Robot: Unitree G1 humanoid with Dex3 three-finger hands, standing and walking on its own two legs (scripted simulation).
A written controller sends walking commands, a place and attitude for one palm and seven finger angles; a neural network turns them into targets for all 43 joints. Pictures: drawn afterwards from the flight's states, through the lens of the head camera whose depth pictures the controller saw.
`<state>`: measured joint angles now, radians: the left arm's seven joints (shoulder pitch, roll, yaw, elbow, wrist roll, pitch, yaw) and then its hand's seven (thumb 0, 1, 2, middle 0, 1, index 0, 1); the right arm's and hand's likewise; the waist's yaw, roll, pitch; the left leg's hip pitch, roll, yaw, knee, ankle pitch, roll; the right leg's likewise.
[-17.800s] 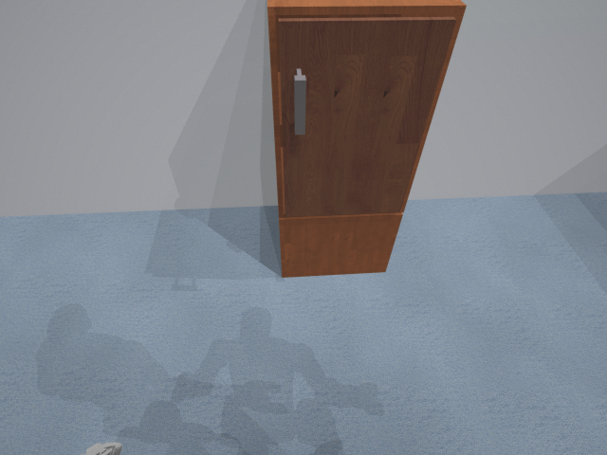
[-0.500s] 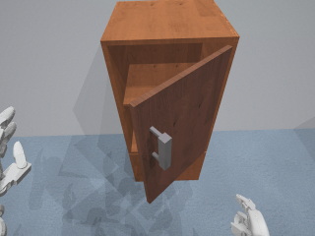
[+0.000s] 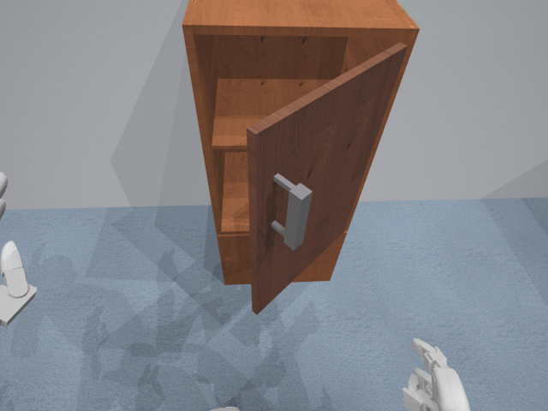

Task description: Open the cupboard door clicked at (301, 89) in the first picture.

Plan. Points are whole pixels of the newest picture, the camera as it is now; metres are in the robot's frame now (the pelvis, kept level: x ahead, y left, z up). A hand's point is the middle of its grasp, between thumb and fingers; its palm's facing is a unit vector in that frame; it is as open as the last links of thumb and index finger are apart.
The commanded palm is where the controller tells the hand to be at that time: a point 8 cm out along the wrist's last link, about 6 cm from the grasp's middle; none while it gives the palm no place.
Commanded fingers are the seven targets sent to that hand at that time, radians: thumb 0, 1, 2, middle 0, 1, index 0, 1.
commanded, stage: step back with the hand held close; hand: left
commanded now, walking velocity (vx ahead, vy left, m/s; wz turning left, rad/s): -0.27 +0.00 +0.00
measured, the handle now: (287, 212) +0.42 +0.01 +0.04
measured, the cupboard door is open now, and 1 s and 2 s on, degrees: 42 42 42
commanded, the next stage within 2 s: stop stepping back and stand still in 0.56 s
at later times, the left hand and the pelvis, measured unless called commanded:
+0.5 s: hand out of the picture +0.12 +0.27 +0.17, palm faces +0.44 -0.78 -0.44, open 7.4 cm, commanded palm +0.06 +0.31 +0.19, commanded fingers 0.00 0.90 0.90 -0.20 -0.30 -0.20 -0.30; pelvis -0.06 +0.01 +0.00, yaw +3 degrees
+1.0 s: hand out of the picture +0.00 +0.25 +0.19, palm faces +0.42 -0.78 -0.46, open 7.4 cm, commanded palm -0.04 +0.29 +0.19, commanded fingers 0.00 0.90 0.90 -0.20 -0.30 -0.20 -0.30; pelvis -0.18 -0.01 +0.00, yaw -2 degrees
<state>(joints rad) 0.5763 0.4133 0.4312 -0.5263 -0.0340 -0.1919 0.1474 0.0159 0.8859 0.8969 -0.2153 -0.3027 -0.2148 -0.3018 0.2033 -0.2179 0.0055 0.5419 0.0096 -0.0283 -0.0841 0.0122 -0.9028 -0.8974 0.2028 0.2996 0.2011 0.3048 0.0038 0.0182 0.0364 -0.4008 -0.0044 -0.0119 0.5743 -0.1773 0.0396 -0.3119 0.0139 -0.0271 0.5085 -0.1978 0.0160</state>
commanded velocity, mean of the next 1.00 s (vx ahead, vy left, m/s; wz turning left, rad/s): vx -0.14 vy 0.01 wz -0.04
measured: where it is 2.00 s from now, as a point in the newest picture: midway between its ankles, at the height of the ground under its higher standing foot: outside the picture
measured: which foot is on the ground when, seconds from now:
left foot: down 0.00-0.38, up 0.40-0.48, down 0.50-0.90, up 0.92-1.00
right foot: down 0.00-0.18, up 0.20-0.28, down 0.30-0.54, up 0.56-0.88, down 0.90-1.00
